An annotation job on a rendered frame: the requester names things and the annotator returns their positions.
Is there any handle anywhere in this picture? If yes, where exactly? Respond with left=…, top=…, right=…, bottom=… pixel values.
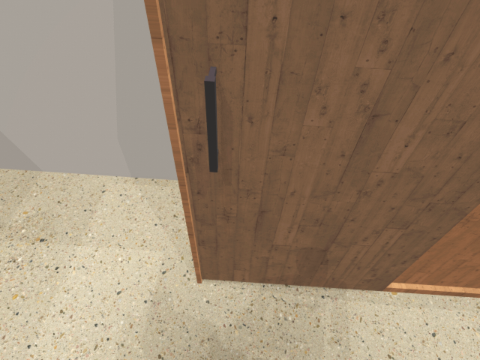
left=204, top=67, right=218, bottom=173

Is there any wardrobe door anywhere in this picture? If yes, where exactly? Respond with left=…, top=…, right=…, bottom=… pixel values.
left=392, top=204, right=480, bottom=288
left=158, top=0, right=480, bottom=291

